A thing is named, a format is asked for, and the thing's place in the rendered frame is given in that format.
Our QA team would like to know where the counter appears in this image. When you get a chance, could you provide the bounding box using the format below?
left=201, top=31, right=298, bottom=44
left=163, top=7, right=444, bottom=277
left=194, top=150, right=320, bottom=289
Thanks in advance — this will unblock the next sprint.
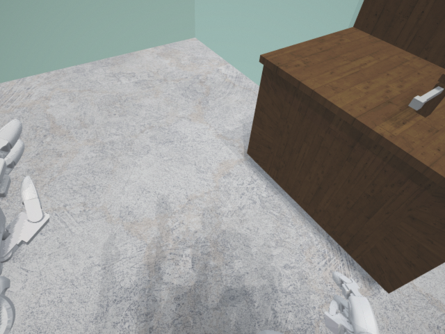
left=247, top=0, right=445, bottom=294

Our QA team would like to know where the robot right hand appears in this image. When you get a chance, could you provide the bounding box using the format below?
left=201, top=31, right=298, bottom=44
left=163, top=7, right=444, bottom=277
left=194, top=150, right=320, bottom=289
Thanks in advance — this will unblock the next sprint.
left=325, top=271, right=379, bottom=334

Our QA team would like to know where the robot left hand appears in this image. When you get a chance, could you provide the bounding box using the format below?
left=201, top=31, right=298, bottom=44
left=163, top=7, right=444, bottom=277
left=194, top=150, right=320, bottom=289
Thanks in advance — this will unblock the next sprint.
left=0, top=119, right=50, bottom=275

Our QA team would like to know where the tap lever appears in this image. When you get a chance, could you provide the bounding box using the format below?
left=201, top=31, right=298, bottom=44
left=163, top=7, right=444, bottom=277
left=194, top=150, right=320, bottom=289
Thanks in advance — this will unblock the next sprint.
left=408, top=86, right=444, bottom=111

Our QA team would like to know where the robot left forearm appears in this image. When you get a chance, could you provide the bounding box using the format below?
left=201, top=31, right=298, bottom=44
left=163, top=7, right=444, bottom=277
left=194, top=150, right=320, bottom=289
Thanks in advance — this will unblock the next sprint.
left=0, top=276, right=15, bottom=334

